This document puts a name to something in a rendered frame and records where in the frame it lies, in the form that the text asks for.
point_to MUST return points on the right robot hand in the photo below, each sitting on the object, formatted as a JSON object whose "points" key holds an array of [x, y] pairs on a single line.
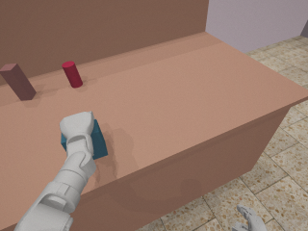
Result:
{"points": [[254, 223]]}

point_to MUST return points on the table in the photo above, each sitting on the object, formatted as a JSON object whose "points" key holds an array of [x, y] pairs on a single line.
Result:
{"points": [[181, 112]]}

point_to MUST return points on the left robot hand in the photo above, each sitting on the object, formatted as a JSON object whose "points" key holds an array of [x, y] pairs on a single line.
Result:
{"points": [[78, 123]]}

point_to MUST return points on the left robot upper arm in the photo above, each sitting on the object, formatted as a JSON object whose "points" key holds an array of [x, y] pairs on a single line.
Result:
{"points": [[46, 218]]}

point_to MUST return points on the robot left forearm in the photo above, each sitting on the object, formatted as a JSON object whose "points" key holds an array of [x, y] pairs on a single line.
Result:
{"points": [[63, 193]]}

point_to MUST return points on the sponge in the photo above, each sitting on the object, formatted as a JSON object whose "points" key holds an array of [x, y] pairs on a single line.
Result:
{"points": [[98, 142]]}

